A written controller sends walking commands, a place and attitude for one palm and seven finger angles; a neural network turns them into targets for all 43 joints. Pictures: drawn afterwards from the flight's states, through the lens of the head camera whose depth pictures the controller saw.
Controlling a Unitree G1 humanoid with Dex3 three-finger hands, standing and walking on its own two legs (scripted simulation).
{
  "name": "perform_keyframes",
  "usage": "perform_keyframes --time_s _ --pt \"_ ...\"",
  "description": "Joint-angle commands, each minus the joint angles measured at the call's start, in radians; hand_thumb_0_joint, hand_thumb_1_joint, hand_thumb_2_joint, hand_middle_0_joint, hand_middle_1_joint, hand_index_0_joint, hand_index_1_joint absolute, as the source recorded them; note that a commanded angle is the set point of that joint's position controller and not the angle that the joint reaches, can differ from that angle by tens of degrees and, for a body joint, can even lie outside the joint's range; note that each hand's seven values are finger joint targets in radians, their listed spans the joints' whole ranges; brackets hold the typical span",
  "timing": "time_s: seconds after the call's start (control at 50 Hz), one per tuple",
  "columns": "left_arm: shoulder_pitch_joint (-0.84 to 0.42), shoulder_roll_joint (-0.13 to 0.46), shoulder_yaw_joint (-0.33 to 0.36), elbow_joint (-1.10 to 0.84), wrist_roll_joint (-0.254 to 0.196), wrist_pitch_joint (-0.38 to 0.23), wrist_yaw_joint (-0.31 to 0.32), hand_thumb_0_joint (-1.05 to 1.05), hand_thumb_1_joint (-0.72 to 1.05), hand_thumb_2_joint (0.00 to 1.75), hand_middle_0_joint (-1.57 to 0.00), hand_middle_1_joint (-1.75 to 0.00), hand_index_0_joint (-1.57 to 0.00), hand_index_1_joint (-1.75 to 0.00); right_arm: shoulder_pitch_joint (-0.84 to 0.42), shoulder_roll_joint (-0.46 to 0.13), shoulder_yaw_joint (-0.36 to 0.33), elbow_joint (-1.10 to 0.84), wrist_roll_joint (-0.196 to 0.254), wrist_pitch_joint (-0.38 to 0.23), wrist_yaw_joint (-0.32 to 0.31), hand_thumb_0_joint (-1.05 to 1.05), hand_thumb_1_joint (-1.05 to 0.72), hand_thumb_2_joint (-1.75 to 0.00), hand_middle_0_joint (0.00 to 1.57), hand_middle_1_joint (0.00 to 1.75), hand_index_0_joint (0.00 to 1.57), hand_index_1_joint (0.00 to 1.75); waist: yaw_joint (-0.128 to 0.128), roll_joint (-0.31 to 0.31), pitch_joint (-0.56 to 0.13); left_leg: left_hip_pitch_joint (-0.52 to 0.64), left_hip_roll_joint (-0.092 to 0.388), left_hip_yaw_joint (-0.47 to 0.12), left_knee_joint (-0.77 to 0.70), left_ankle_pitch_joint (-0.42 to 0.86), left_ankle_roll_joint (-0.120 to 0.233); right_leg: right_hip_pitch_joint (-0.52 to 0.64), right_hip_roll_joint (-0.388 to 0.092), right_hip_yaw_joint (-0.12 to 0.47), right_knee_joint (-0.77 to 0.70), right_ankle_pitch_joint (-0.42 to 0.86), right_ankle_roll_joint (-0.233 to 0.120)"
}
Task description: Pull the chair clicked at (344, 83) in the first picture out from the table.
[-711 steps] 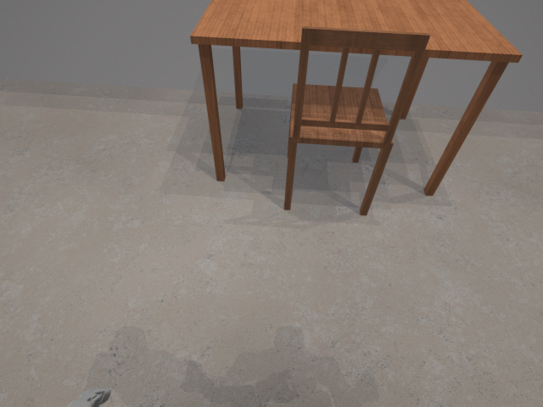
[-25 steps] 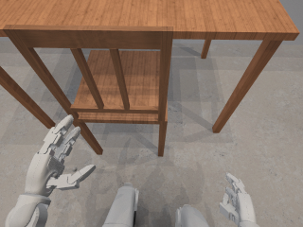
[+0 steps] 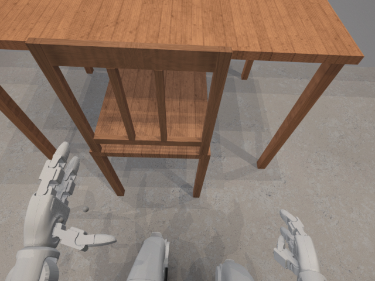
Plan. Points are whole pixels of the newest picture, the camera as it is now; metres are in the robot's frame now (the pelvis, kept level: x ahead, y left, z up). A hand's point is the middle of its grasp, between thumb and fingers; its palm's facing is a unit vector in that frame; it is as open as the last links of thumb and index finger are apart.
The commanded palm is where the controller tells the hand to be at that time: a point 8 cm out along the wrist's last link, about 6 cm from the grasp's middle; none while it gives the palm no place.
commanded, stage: raise the hand toward the chair's back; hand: left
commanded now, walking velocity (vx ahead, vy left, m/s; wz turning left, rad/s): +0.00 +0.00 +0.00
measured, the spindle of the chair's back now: (123, 108) +0.51 +0.22 +0.00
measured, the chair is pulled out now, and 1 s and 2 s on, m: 0.00 0.00 0.00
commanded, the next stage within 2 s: aim the fingers beside a spindle in 0.88 s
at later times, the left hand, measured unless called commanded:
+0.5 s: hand (90, 195) +0.25 +0.20 +0.06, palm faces +0.07 -1.00 -0.05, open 16.9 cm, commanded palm +0.23 +0.25 +0.07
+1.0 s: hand (98, 191) +0.26 +0.19 +0.07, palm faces +0.11 -0.99 -0.06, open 16.9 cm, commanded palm +0.24 +0.24 +0.07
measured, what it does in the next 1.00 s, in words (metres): stands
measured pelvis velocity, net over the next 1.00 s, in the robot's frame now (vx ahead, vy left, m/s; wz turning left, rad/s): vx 0.01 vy -0.02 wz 0.01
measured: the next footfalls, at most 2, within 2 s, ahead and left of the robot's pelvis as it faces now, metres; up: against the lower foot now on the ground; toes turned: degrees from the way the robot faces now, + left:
none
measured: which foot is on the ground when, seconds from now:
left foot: down 0.00-1.00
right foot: down 0.00-1.00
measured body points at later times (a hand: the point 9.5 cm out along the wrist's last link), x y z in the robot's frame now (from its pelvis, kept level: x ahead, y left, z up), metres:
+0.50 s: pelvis +0.01 -0.01 +0.01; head +0.08 +0.01 +0.46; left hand +0.24 +0.26 +0.07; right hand +0.19 -0.24 -0.07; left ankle +0.10 +0.11 -0.64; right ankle -0.01 -0.14 -0.64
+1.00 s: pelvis +0.01 -0.02 +0.01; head +0.09 -0.02 +0.45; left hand +0.25 +0.24 +0.07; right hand +0.20 -0.26 -0.08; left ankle +0.10 +0.11 -0.64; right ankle -0.01 -0.14 -0.64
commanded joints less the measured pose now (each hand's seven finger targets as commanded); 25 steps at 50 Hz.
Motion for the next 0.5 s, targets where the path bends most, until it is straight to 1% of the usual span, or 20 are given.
perform_keyframes --time_s 0.0,0.02,0.04,0.06,0.08,0.1,0.12,0.14,0.16,0.2,0.22,0.24,0.26,0.28,0.32,0.36,0.38,0.44,0.46,0.48 --pt "-0.046 0.067 0.024 -0.146 0.001 -0.056 -0.005 0.00 -0.50 0.30 -0.06 -0.08 -0.06 -0.08 -0.017 -0.148 -0.040 -0.128 0.011 -0.037 -0.005 0.00 -0.90 -0.90 0.20 0.30 0.20 0.30 -0.034 0.060 -0.184 0.386 -0.020 -0.057 -0.243 -0.088 0.008 -0.100 0.049 -0.034 -0.200 0.079 -0.031" --pt "-0.055 0.064 0.014 -0.118 0.002 -0.043 -0.019 0.00 -0.50 0.30 -0.06 -0.08 -0.06 -0.08 -0.014 -0.153 -0.037 -0.128 0.013 -0.036 -0.007 0.00 -0.90 -0.90 0.20 0.30 0.20 0.30 -0.041 0.032 -0.169 0.377 -0.021 -0.061 -0.250 -0.114 0.009 -0.099 0.050 -0.033 -0.210 0.064 -0.030" --pt "-0.066 0.077 0.013 -0.109 0.004 -0.028 -0.033 0.00 -0.50 0.30 -0.06 -0.08 -0.06 -0.08 -0.012 -0.157 -0.034 -0.134 0.014 -0.035 -0.010 0.00 -0.90 -0.90 0.20 0.30 0.20 0.30 -0.040 0.045 -0.165 0.366 -0.025 -0.055 -0.250 -0.124 0.010 -0.093 0.048 -0.027 -0.218 0.054 -0.031" --pt "-0.066 0.092 0.028 -0.091 0.006 -0.013 -0.042 0.00 -0.50 0.30 -0.06 -0.08 -0.06 -0.08 -0.010 -0.158 -0.033 -0.135 0.016 -0.034 -0.014 0.00 -0.90 -0.90 0.20 0.30 0.20 0.30 -0.036 0.030 -0.173 0.368 -0.025 -0.053 -0.249 -0.122 0.012 -0.086 0.050 -0.025 -0.222 0.053 -0.030" --pt "-0.094 0.106 0.027 -0.123 0.006 -0.005 -0.053 0.00 -0.50 0.30 -0.06 -0.08 -0.06 -0.08 -0.005 -0.161 -0.030 -0.144 0.018 -0.034 -0.017 0.00 -0.90 -0.90 0.20 0.30 0.20 0.30 -0.034 0.050 -0.200 0.382 -0.027 -0.048 -0.250 -0.114 0.012 -0.076 0.047 -0.020 -0.227 0.053 -0.030" --pt "-0.113 0.124 0.041 -0.131 0.001 0.002 -0.061 0.00 -0.50 0.30 -0.06 -0.08 -0.06 -0.08 -0.005 -0.161 -0.029 -0.147 0.017 -0.034 -0.020 0.00 -0.90 -0.90 0.20 0.30 0.20 0.30 -0.032 0.053 -0.207 0.395 -0.028 -0.050 -0.252 -0.109 0.011 -0.069 0.047 -0.017 -0.232 0.056 -0.031" --pt "-0.137 0.141 0.061 -0.160 -0.006 0.002 -0.063 0.00 -0.50 0.30 -0.06 -0.08 -0.06 -0.08 -0.006 -0.162 -0.027 -0.151 0.015 -0.036 -0.023 0.00 -0.90 -0.90 0.20 0.30 0.20 0.30 -0.023 0.073 -0.226 0.407 -0.029 -0.051 -0.256 -0.109 0.009 -0.058 0.045 -0.017 -0.231 0.056 -0.033" --pt "-0.146 0.157 0.082 -0.171 -0.011 -0.002 -0.060 0.00 -0.50 0.30 -0.06 -0.08 -0.06 -0.08 -0.007 -0.160 -0.026 -0.152 0.014 -0.038 -0.024 0.00 -0.90 -0.90 0.20 0.30 0.20 0.30 -0.020 0.069 -0.234 0.420 -0.030 -0.052 -0.254 -0.089 0.009 -0.050 0.047 -0.015 -0.234 0.068 -0.034" --pt "-0.155 0.186 0.118 -0.190 -0.011 -0.010 -0.049 0.00 -0.50 0.30 -0.06 -0.08 -0.06 -0.08 -0.008 -0.162 -0.024 -0.147 0.010 -0.038 -0.027 0.00 -0.90 -0.90 0.20 0.30 0.20 0.30 -0.009 0.086 -0.262 0.431 -0.029 -0.054 -0.252 -0.071 0.008 -0.042 0.049 -0.018 -0.225 0.078 -0.036" --pt "-0.151 0.175 0.128 -0.211 -0.018 -0.030 -0.033 0.00 -0.50 0.30 -0.06 -0.08 -0.06 -0.08 -0.007 -0.155 -0.023 -0.148 0.004 -0.040 -0.021 0.00 -0.90 -0.90 0.20 0.30 0.20 0.30 -0.004 0.111 -0.281 0.468 -0.028 -0.056 -0.251 -0.019 0.005 -0.037 0.049 -0.022 -0.219 0.113 -0.040" --pt "-0.148 0.160 0.121 -0.203 -0.019 -0.039 -0.028 0.00 -0.50 0.30 -0.06 -0.08 -0.06 -0.08 -0.007 -0.152 -0.023 -0.143 0.003 -0.040 -0.018 0.00 -0.90 -0.90 0.20 0.30 0.20 0.30 -0.007 0.112 -0.270 0.471 -0.027 -0.059 -0.252 -0.013 0.003 -0.040 0.049 -0.028 -0.215 0.121 -0.040" --pt "-0.149 0.157 0.126 -0.195 -0.021 -0.046 -0.024 0.00 -0.50 0.30 -0.06 -0.08 -0.06 -0.08 -0.007 -0.152 -0.023 -0.137 0.001 -0.040 -0.015 0.00 -0.90 -0.90 0.20 0.30 0.20 0.30 -0.008 0.108 -0.278 0.469 -0.029 -0.056 -0.245 0.000 0.004 -0.035 0.049 -0.027 -0.215 0.130 -0.039" --pt "-0.128 0.163 0.137 -0.158 -0.017 -0.040 -0.019 0.00 -0.50 0.30 -0.06 -0.08 -0.06 -0.08 -0.011 -0.154 -0.024 -0.132 0.002 -0.039 -0.014 0.00 -0.90 -0.90 0.20 0.30 0.20 0.30 -0.008 0.098 -0.263 0.450 -0.028 -0.052 -0.240 0.002 0.005 -0.036 0.052 -0.026 -0.217 0.130 -0.038" --pt "-0.133 0.134 0.102 -0.156 -0.017 -0.042 -0.024 0.00 -0.50 0.30 -0.06 -0.08 -0.06 -0.08 -0.009 -0.154 -0.023 -0.132 0.003 -0.041 -0.011 0.00 -0.90 -0.90 0.20 0.30 0.20 0.30 -0.018 0.098 -0.250 0.450 -0.027 -0.049 -0.241 -0.003 0.006 -0.043 0.051 -0.026 -0.223 0.128 -0.036" --pt "-0.125 0.122 0.085 -0.090 -0.020 -0.025 -0.043 0.00 -0.50 0.30 -0.06 -0.08 -0.06 -0.08 -0.004 -0.159 -0.024 -0.124 0.007 -0.039 -0.010 0.00 -0.90 -0.90 0.20 0.30 0.20 0.30 -0.028 0.061 -0.221 0.415 -0.032 -0.034 -0.231 -0.002 0.010 -0.031 0.049 -0.016 -0.240 0.128 -0.033" --pt "-0.125 0.134 0.084 -0.071 -0.017 -0.001 -0.063 0.00 -0.50 0.30 -0.06 -0.08 -0.06 -0.08 0.004 -0.166 -0.027 -0.126 0.014 -0.041 -0.014 0.00 -0.90 -0.90 0.20 0.30 0.20 0.30 -0.023 0.050 -0.232 0.411 -0.033 -0.023 -0.228 0.023 0.012 -0.012 0.050 -0.008 -0.248 0.141 -0.031" --pt "-0.129 0.131 0.072 -0.068 -0.018 0.010 -0.072 0.00 -0.50 0.30 -0.06 -0.08 -0.06 -0.08 0.007 -0.167 -0.028 -0.128 0.018 -0.040 -0.014 0.00 -0.90 -0.90 0.20 0.30 0.20 0.30 -0.027 0.040 -0.218 0.411 -0.034 -0.022 -0.235 0.021 0.012 -0.007 0.047 -0.007 -0.257 0.139 -0.030" --pt "-0.149 0.165 0.104 -0.112 -0.028 0.018 -0.081 0.00 -0.50 0.30 -0.06 -0.08 -0.06 -0.08 0.010 -0.171 -0.033 -0.133 0.016 -0.044 -0.019 0.00 -0.90 -0.90 0.20 0.30 0.20 0.30 -0.014 0.051 -0.268 0.437 -0.038 -0.014 -0.227 0.081 0.013 0.027 0.044 0.002 -0.254 0.189 -0.030" --pt "-0.141 0.190 0.141 -0.101 -0.030 0.015 -0.071 0.00 -0.50 0.30 -0.06 -0.08 -0.06 -0.08 0.006 -0.170 -0.036 -0.126 0.014 -0.044 -0.021 0.00 -0.90 -0.90 0.20 0.30 0.20 0.30 -0.007 0.021 -0.276 0.429 -0.040 -0.011 -0.215 0.105 0.015 0.039 0.046 0.006 -0.252 0.214 -0.028" --pt "-0.150 0.182 0.140 -0.121 -0.036 0.004 -0.068 0.00 -0.50 0.30 -0.06 -0.08 -0.06 -0.08 0.008 -0.167 -0.036 -0.127 0.011 -0.044 -0.018 0.00 -0.90 -0.90 0.20 0.30 0.20 0.30 -0.005 0.032 -0.290 0.435 -0.042 -0.009 -0.212 0.129 0.014 0.046 0.044 0.008 -0.246 0.238 -0.029"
